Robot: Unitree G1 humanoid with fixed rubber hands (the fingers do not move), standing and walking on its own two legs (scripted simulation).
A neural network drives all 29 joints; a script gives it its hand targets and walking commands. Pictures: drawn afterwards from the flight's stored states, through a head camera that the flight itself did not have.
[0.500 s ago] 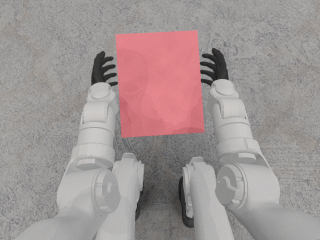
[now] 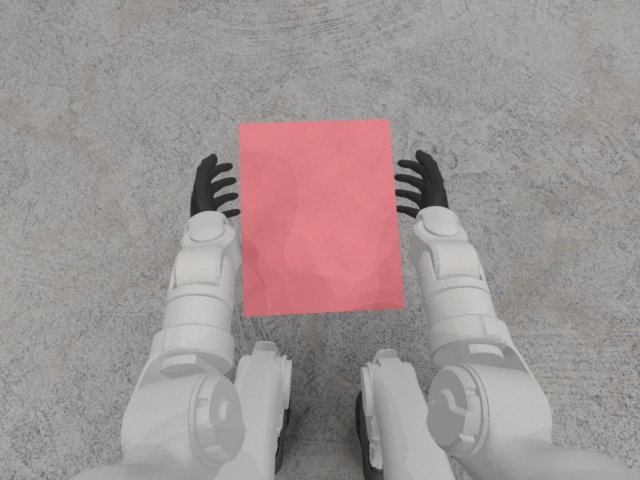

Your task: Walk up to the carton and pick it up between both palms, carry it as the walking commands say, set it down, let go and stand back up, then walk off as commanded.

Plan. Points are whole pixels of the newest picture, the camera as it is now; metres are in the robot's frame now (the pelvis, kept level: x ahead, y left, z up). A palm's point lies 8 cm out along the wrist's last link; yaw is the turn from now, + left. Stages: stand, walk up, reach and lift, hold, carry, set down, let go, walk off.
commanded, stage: reach and lift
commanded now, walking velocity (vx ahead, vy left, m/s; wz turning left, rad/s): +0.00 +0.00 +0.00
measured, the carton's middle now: (317, 224) +0.46 +0.03 -0.13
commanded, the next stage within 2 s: none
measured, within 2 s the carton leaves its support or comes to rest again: neither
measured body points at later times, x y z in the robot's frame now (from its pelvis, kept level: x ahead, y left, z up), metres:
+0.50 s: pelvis +0.02 +0.00 +0.07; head +0.17 +0.01 +0.49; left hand +0.42 +0.17 +0.03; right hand +0.44 -0.12 +0.02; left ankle +0.09 +0.12 -0.53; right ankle +0.08 -0.12 -0.53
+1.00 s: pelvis +0.04 +0.00 +0.13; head +0.15 +0.00 +0.57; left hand +0.40 +0.17 +0.10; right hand +0.42 -0.12 +0.10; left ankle +0.09 +0.12 -0.53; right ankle +0.08 -0.12 -0.53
